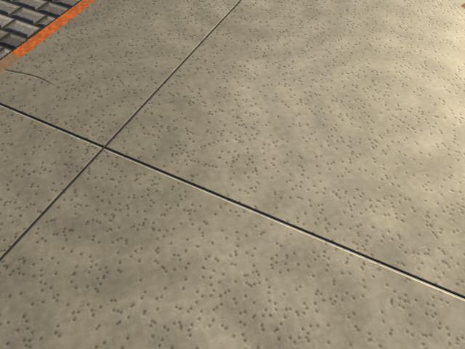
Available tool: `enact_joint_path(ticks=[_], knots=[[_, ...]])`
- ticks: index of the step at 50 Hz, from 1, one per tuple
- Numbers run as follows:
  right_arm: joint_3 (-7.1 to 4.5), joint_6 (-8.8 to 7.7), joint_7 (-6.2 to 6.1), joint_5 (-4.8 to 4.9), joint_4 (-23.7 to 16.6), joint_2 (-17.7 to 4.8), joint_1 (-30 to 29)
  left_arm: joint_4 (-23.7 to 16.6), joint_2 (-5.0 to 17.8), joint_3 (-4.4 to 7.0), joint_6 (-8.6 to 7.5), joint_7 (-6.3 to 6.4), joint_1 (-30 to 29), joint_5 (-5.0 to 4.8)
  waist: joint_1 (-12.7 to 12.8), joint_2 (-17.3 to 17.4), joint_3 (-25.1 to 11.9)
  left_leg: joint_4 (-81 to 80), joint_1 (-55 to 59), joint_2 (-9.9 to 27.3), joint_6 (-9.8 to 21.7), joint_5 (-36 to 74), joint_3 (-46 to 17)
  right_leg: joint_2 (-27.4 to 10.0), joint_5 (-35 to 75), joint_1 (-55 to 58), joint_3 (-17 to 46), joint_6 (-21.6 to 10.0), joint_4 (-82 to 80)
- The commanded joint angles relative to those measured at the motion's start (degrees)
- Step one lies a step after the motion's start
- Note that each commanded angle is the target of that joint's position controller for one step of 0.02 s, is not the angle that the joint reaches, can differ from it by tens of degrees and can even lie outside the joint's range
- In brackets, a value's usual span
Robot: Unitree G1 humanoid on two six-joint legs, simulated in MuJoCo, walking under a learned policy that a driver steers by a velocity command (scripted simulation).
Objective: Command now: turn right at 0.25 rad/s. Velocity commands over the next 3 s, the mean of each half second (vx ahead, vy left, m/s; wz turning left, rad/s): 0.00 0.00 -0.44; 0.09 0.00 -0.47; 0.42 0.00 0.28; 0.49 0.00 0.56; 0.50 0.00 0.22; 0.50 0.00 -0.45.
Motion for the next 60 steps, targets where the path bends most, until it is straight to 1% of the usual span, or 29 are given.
enact_joint_path(ticks=[1, 3, 5, 9, 11, 13, 14, 15, 16, 17, 18, 20, 24, 28, 34, 38, 39, 40, 41, 42, 43, 44, 46, 50, 53, 56, 58, 59, 60], knots=[[-3.35, -0.73, -0.55, -0.76, -3.50, -10.58, 0.88, -5.49, 8.87, 2.44, -1.18, 0.28, -3.36, -0.14, -2.43, 12.43, -5.70, -7.58, 6.82, 15.64, 11.31, 16.23, -12.55, 0.88, -7.27, -8.25, -3.27, 0.69, 8.76], [-3.23, -1.55, -1.13, -0.68, -3.71, -10.33, 0.97, -5.74, 9.20, 3.23, 0.10, 0.62, -3.34, -0.32, -3.59, 13.37, -4.03, -7.88, 7.17, 19.49, 14.15, 25.20, -14.51, -0.03, -17.70, -13.81, -2.94, 1.68, 22.50], [-3.11, -2.22, -1.38, -0.11, -3.24, -10.00, 0.10, -5.46, 7.98, 3.40, 1.33, 0.60, -1.30, -0.79, -2.18, 10.19, -3.45, -7.06, 7.25, 19.77, 14.30, 31.47, -11.17, -1.55, -18.18, -16.20, -1.88, 2.54, 28.47], [-3.58, -1.41, -1.32, 0.41, -3.34, -10.55, -3.03, -7.07, 5.90, 2.36, 2.17, -0.46, -2.54, -0.78, -2.54, 10.95, -4.70, -6.20, 5.35, 16.46, 12.19, 30.75, -2.87, -2.41, -10.45, -9.82, -6.32, 2.94, 18.82], [-3.89, -1.07, -1.20, 0.83, -3.04, -11.43, -2.35, -7.98, 7.15, 2.73, 2.40, -1.26, -2.17, -1.04, -2.83, 11.29, -6.12, -4.66, 6.15, 17.19, 11.65, 30.04, -2.03, -1.88, -7.81, -6.47, -7.79, 2.08, 12.75], [-3.92, -1.16, -1.03, 1.93, -2.88, -11.84, -3.19, -7.41, 7.74, 3.30, 2.68, -1.59, 1.35, -0.74, -0.70, 9.93, -6.92, -0.59, 4.09, 16.83, 9.39, 25.54, 0.06, -0.04, 0.28, -0.06, -10.31, 0.03, 2.51], [-3.62, -1.49, -0.82, 2.18, -2.03, -10.68, -1.44, -6.85, 8.66, 3.87, 2.74, -1.15, 3.46, -0.26, -0.04, 7.52, -7.30, 3.92, 0.93, 14.83, 6.62, 18.67, 2.37, 1.41, 5.51, 5.31, -9.50, -1.61, -3.04], [-3.02, -1.84, -0.43, 0.62, -1.47, -8.14, 1.55, -7.33, 13.17, 5.20, 2.60, -0.32, 4.97, -0.17, -0.76, -3.95, -7.60, 16.31, -8.69, 10.12, 1.37, 4.24, 7.99, -5.00, 22.59, 13.76, 1.65, -4.80, -7.03], [-1.72, -2.11, -0.49, -1.91, -5.30, -5.31, -1.90, -9.66, 20.28, 6.25, 1.91, -0.10, 5.21, 0.85, -0.57, -18.36, -7.29, 31.32, -24.71, 0.42, -3.60, -23.91, 7.62, -21.38, 39.02, 16.69, 26.18, -17.07, -9.91], [-2.52, -2.32, -0.92, -0.61, -5.86, -8.12, -5.95, -9.62, 17.52, 5.42, 0.57, -0.69, 7.35, 2.48, 3.40, -10.69, -11.30, 40.84, -25.36, 0.21, -3.45, -25.87, -1.04, -23.19, 33.33, 15.02, 28.70, -22.49, -11.92], [-2.95, -2.11, -0.98, 0.66, -5.69, -9.35, -6.04, -9.39, 15.89, 4.76, -0.45, -0.77, 4.88, 2.33, 1.53, -7.65, -8.41, 43.21, -26.37, 1.50, -2.63, -21.18, -2.20, -20.29, 28.07, 12.95, 23.47, -20.25, -11.98], [-3.59, -1.71, -1.58, 0.12, -3.94, -10.41, -4.45, -9.77, 13.23, 4.01, -0.45, 0.07, -0.47, 0.24, -0.80, -4.00, -5.56, 39.45, -26.19, 3.28, -2.56, -11.87, -2.71, -14.81, 20.77, 10.31, 16.97, -14.58, -11.61], [-3.16, -1.96, -1.00, 0.30, -2.89, -8.20, -2.29, -10.53, 12.30, 3.33, 0.43, 1.43, -1.17, 0.40, -1.87, -5.06, -7.70, 34.88, -20.84, 0.96, -4.31, -4.35, -1.65, -10.76, 22.56, 8.66, 13.11, -13.82, -11.82], [-2.58, -2.40, -0.81, 0.34, -3.48, -7.11, -4.65, -10.48, 13.25, 3.82, 1.17, 2.05, -0.10, 0.13, -0.52, -5.82, -7.06, 23.61, -19.79, 0.08, -5.41, -3.39, -2.54, -9.97, 15.80, 9.52, 16.02, -13.94, -11.40], [-2.71, -3.76, 0.26, 0.97, -3.74, -7.86, -4.92, -11.16, 14.00, 4.31, 2.15, 1.47, -1.34, 0.17, 0.12, -7.54, -6.61, 13.17, -13.02, -1.70, -4.46, -5.53, -3.14, -9.16, 14.08, 6.50, 22.63, -14.06, -9.77], [-3.04, -4.90, 1.23, 1.20, -3.08, -8.10, -1.69, -11.68, 13.56, 4.29, 2.82, 1.38, -3.67, -0.80, -1.88, -7.78, -8.13, 0.02, -5.86, -2.31, -2.52, -0.75, -2.52, -7.27, 20.09, 7.45, 25.85, -12.00, -5.96], [-3.18, -5.14, 1.38, 1.02, -2.07, -8.29, 1.27, -11.73, 12.67, 3.91, 3.01, 1.64, -4.24, -1.15, -3.41, -6.86, -9.70, -6.86, 0.04, -1.12, -1.41, 5.98, -1.66, -5.58, 13.43, 5.38, 24.22, -10.06, -4.68], [-3.53, -5.08, 1.21, 0.27, -2.04, -10.39, 2.72, -11.50, 9.69, 2.88, 2.94, 1.73, -2.03, -0.60, -2.79, -1.50, -11.46, -9.58, 7.97, 6.53, 1.54, 6.60, -7.88, -2.22, -1.41, -0.84, 20.16, -6.83, 0.54], [-3.93, -4.58, 0.96, -0.77, -2.46, -14.10, 1.72, -11.81, 6.84, 1.97, 2.56, 1.60, 0.64, -0.10, -0.11, 12.19, -9.11, -12.60, 11.94, 15.77, 8.50, -0.85, -21.71, 7.53, -17.95, -13.28, 8.07, -3.18, 11.36], [-4.10, -5.06, 1.33, -1.67, -2.40, -13.95, 3.28, -12.43, 11.18, 3.19, 1.69, 1.79, -0.79, 0.11, -2.18, 14.66, -5.27, -15.95, 7.12, 21.73, 15.35, -10.96, -31.79, 6.15, -19.92, -19.72, 5.60, -1.49, 22.79], [-3.28, -5.58, 1.19, -0.87, -2.89, -11.54, 1.93, -11.60, 13.33, 3.92, 1.14, 1.70, -0.75, 0.00, -1.91, 11.07, -2.91, -16.74, 5.66, 20.59, 15.36, -18.86, -29.91, 3.40, -15.25, -21.51, 6.14, -0.80, 27.84], [-2.76, -5.79, 0.80, 0.20, -2.76, -9.98, 0.82, -10.41, 12.76, 3.94, 0.92, 1.49, -0.03, 0.31, -1.40, 10.28, -1.37, -17.14, 5.96, 17.36, 13.03, -20.38, -25.94, 2.76, -11.48, -22.73, 5.42, 0.23, 29.14], [-2.11, -6.00, 0.21, 0.90, -1.73, -8.96, 2.84, -9.37, 10.34, 3.28, 0.30, 1.01, -0.21, 0.46, -2.73, 9.58, -0.67, -17.54, 8.83, 14.73, 11.17, -16.65, -21.25, 1.81, -6.04, -25.14, 4.06, 1.66, 30.34], [-2.06, -6.26, 0.10, 0.89, -0.64, -9.90, 7.18, -10.76, 6.76, 1.68, -1.88, 0.06, -5.71, 0.25, -5.45, 9.30, 0.01, -18.99, 7.93, 12.20, 11.55, -7.27, -14.41, -1.23, -0.15, -22.35, -3.06, 2.39, 20.70], [-2.35, -5.75, 0.48, 1.39, -0.33, -11.83, 8.67, -11.43, 4.80, 0.79, -3.58, -0.59, -8.35, -0.06, -6.19, 10.64, 0.46, -18.27, 2.17, 10.92, 11.71, -1.60, -11.85, -0.24, -1.31, -11.95, -5.60, 2.26, 8.19], [-2.56, -5.29, 1.13, 2.16, -0.10, -13.26, 10.11, -10.31, 7.09, 1.71, -4.56, -1.11, -4.93, -1.07, -3.80, 10.46, -0.28, -15.90, -1.65, 12.25, 11.74, -3.10, -14.51, 1.09, 2.09, -1.54, -5.74, 1.14, -0.96], [-1.74, -5.24, 1.29, 2.15, -0.22, -10.87, 9.71, -8.06, 8.51, 2.76, -4.66, -0.60, 1.47, -1.23, 0.26, 8.37, -2.20, -11.15, -6.66, 10.26, 9.05, -1.75, -13.97, 0.98, 6.73, 11.33, -5.69, -0.44, -7.03], [-0.76, -5.63, 1.50, 1.64, -0.76, -7.60, 8.63, -7.31, 9.86, 3.42, -4.68, 0.16, 7.43, -0.97, 3.64, 6.92, -5.47, -3.35, -11.90, 6.93, 6.15, -2.22, -11.56, -3.32, 5.47, 21.14, -1.66, -1.90, -7.64], [1.03, -6.25, 1.59, 0.70, -2.94, -1.57, 7.66, -6.68, 14.50, 4.43, -4.47, 1.00, 15.49, 0.62, 6.65, -5.62, -12.32, 16.88, -22.92, 0.54, 1.70, -10.70, -4.52, -17.04, -1.73, 33.86, 14.42, -6.26, -10.64]])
